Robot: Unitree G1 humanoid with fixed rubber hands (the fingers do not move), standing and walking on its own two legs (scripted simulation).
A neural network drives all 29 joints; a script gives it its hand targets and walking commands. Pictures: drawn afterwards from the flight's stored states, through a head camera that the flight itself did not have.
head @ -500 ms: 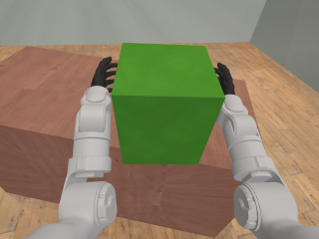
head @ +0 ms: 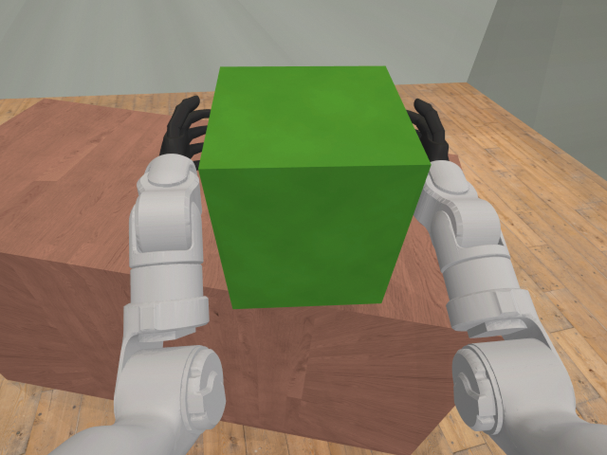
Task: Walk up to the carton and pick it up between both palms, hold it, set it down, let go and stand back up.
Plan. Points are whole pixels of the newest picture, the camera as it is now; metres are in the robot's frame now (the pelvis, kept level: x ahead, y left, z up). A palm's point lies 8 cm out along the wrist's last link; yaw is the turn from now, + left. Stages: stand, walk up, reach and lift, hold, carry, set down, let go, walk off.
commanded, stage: reach and lift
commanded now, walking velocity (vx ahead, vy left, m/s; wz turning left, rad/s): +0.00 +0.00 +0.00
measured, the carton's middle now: (305, 192) +0.40 -0.01 +0.17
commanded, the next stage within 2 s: hold in 0.76 s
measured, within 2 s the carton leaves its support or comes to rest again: neither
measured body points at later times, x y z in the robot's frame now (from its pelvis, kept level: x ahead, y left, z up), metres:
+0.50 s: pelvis +0.00 +0.00 +0.00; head -0.04 +0.04 +0.45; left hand +0.39 +0.16 +0.25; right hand +0.39 -0.15 +0.26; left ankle +0.03 +0.11 -0.75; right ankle +0.01 -0.10 -0.75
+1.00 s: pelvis +0.00 +0.00 +0.00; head -0.06 +0.03 +0.44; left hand +0.38 +0.15 +0.27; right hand +0.38 -0.15 +0.29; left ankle +0.03 +0.11 -0.75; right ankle +0.01 -0.10 -0.75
